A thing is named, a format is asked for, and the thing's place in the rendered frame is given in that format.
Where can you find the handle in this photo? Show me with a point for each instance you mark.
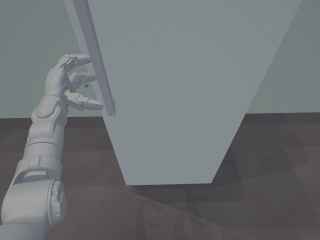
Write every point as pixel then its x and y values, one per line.
pixel 86 22

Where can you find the robot left upper arm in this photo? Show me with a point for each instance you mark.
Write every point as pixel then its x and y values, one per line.
pixel 31 209

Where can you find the robot left hand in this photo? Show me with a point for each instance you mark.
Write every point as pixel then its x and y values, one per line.
pixel 58 83

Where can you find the fridge door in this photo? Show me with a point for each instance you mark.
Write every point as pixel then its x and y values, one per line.
pixel 183 74

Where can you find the left robot forearm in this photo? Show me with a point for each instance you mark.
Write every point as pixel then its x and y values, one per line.
pixel 44 146

